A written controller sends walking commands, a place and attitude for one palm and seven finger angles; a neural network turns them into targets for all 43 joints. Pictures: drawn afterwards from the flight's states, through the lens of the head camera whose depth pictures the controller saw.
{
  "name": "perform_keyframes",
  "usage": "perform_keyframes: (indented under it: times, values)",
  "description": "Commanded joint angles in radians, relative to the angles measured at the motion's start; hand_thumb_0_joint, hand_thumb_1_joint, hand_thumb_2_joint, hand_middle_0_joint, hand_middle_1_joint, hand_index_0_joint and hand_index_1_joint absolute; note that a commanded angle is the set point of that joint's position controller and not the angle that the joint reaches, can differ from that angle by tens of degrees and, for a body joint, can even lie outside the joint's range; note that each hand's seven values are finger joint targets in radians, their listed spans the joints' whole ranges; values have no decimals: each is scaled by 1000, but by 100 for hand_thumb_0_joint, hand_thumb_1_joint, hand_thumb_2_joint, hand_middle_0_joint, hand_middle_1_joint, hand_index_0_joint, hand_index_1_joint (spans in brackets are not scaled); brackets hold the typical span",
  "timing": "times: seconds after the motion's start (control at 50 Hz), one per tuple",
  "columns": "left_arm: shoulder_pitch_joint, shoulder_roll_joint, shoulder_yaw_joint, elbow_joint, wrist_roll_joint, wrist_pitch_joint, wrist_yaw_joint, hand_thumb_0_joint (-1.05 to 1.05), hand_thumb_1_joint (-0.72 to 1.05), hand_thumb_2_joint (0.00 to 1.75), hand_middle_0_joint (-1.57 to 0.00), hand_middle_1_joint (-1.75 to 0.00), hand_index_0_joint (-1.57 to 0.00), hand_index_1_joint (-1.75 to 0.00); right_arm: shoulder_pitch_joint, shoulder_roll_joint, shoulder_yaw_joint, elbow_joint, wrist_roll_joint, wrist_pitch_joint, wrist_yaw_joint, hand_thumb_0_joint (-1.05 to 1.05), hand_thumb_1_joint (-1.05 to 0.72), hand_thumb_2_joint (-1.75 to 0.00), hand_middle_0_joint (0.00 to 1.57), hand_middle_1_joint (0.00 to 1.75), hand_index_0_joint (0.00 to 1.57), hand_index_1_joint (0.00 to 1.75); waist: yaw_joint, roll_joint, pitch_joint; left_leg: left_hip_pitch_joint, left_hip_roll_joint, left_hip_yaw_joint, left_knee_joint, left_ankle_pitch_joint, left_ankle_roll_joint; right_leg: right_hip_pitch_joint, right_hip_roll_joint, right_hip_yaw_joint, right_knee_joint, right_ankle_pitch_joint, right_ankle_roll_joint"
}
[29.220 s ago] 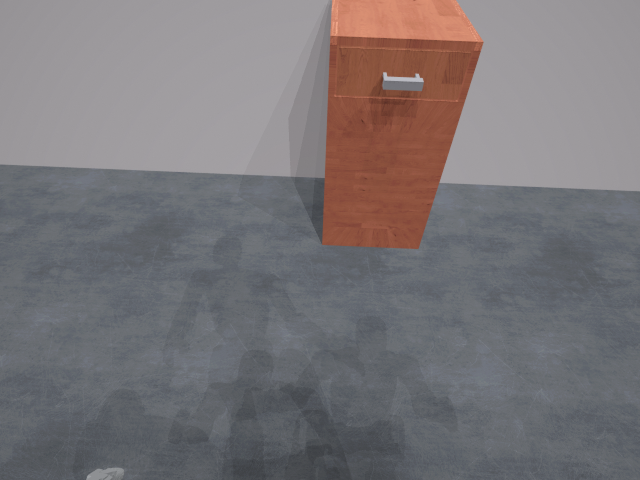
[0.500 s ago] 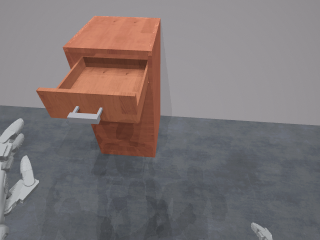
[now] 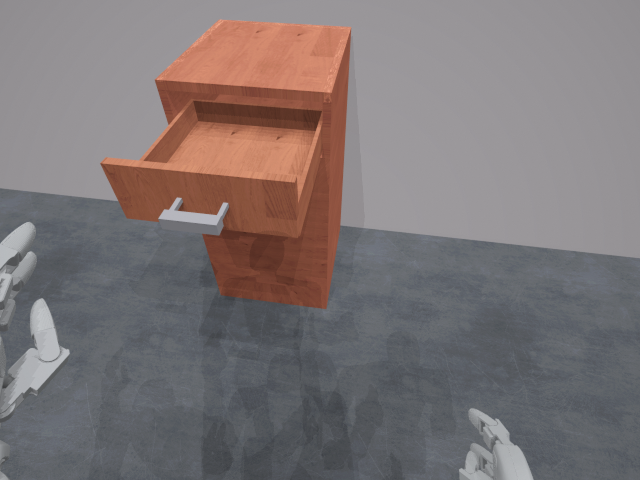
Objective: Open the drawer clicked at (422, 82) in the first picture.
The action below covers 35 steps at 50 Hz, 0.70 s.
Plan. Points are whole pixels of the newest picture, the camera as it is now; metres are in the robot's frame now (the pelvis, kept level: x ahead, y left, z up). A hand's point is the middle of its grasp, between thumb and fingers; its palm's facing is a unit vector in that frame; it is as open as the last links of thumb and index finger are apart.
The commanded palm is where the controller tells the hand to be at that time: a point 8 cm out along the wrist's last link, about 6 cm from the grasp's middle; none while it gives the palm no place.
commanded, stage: stop stepping back and stand still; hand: left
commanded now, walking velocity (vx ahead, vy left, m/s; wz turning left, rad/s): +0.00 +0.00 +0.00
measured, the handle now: (196, 213) +0.56 +0.27 -0.01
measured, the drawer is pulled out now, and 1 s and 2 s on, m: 0.30 0.30 0.30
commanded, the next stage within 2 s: let the arm hang, fingers relaxed in 0.86 s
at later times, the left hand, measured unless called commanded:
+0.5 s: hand (51, 332) +0.21 +0.27 +0.16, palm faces +0.33 -0.83 -0.45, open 7.4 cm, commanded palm +0.15 +0.31 +0.18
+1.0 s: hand (55, 348) +0.21 +0.28 +0.13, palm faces +0.28 -0.83 -0.48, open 7.4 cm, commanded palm none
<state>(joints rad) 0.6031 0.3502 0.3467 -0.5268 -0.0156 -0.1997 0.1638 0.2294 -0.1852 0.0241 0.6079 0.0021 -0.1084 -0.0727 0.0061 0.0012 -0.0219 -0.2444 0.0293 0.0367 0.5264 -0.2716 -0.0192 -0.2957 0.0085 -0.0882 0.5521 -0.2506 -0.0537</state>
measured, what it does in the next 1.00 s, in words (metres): stands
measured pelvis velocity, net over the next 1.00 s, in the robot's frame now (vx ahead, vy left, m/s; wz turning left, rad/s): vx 0.00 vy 0.04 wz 0.00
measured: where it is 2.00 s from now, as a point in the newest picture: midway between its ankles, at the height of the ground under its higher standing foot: outside the picture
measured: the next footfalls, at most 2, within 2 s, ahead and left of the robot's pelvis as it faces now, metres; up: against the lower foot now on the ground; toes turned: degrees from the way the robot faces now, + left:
none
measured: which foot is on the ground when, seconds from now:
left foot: down 0.00-1.00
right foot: down 0.00-1.00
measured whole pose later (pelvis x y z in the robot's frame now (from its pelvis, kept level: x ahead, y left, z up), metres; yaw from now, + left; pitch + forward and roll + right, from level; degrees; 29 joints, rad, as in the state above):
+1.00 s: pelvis +0.00 +0.04 +0.01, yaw +0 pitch +1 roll -1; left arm 0.55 0.38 0.28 -0.40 0.00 -0.20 0.11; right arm 0.19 -0.23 0.00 0.64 0.00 -0.13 -0.02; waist 0.00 0.02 0.01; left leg -0.26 0.00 0.06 0.49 -0.26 0.03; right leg -0.28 -0.02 -0.07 0.46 -0.19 0.00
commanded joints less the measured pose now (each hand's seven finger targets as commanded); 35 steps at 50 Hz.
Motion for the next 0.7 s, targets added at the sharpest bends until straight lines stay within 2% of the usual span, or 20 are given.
perform_keyframes:
  times: [0.0,0.02,0.04,0.1,0.16,0.18,0.24,0.28,0.34,0.44,0.54,0.68]
  values:
    - [-34,151,101,-175,-14,-42,12,0,90,90,-20,-30,-20,-30,-96,-126,-53,-141,4,-55,9,0,-90,-90,20,30,20,30,-26,-75,-38,-47,14,-21,7,44,44,83,-176,265,-248,82,3]
    - [-34,149,94,-193,-14,-38,12,0,90,90,-20,-30,-20,-30,-103,-121,-54,-145,5,-50,13,0,-90,-90,20,30,20,30,-26,-87,-52,-40,1,-17,21,44,40,99,-199,278,-262,112,-9]
    - [-23,149,96,-203,-15,-36,11,0,90,90,-20,-30,-20,-30,-104,-121,-53,-148,5,-47,16,0,-90,-90,20,30,20,30,-24,-70,-58,-29,-2,-19,5,47,38,110,-207,268,-264,135,-18]
    - [29,166,119,-237,-19,-33,15,0,90,90,-20,-30,-20,-30,-115,-124,-49,-161,0,-34,12,0,-90,-90,20,30,20,30,-20,-3,-75,24,30,-34,-92,164,41,139,-143,174,-198,212,10]
    - [40,175,126,-264,-19,-35,14,0,90,90,-20,-30,-20,-30,-129,-134,-53,-173,-2,-29,7,0,-90,-90,20,30,20,30,-15,75,-84,58,69,-57,-130,295,43,143,-84,123,-140,285,36]
    - [41,173,126,-265,-21,-36,15,0,90,90,-20,-30,-20,-30,-125,-134,-53,-178,2,-27,6,0,-90,-90,20,30,20,30,-14,60,-90,50,77,-61,-131,330,41,166,-79,105,-126,310,41]
    - [55,169,124,-262,-24,-40,12,0,90,90,-20,-30,-20,-30,-119,-140,-57,-187,4,-26,7,0,-90,-90,20,30,20,30,-14,93,-106,47,77,-57,-125,379,32,189,-72,92,-104,350,41]
    - [59,167,122,-259,-27,-39,10,0,90,90,-20,-30,-20,-30,-123,-141,-57,-189,6,-26,5,0,-90,-90,20,30,20,30,-15,66,-95,41,74,-57,-125,367,29,187,-73,91,-110,361,43]
    - [75,161,122,-247,-30,-42,7,0,90,90,-20,-30,-20,-30,-118,-142,-61,-191,7,-23,7,0,-90,-90,20,30,20,30,-16,60,-96,26,71,-54,-131,331,26,193,-75,94,-112,347,41]
    - [58,155,114,-248,-29,-45,4,0,90,90,-20,-30,-20,-30,-126,-144,-59,-194,5,-20,7,0,-90,-90,20,30,20,30,-15,74,-63,-8,69,-61,-164,217,26,171,-70,100,-131,248,44]
    - [30,154,113,-238,-28,-44,5,0,90,90,-20,-30,-20,-30,-129,-142,-56,-194,2,-23,3,0,-90,-90,20,30,20,30,-15,53,-46,-26,64,-64,-185,128,32,156,-69,112,-153,197,47]
    - [12,152,104,-248,-22,-42,8,0,90,90,-20,-30,-20,-30,-128,-143,-56,-188,1,-31,3,0,-90,-90,20,30,20,30,-14,55,-50,-26,61,-62,-191,115,29,162,-66,105,-159,194,48]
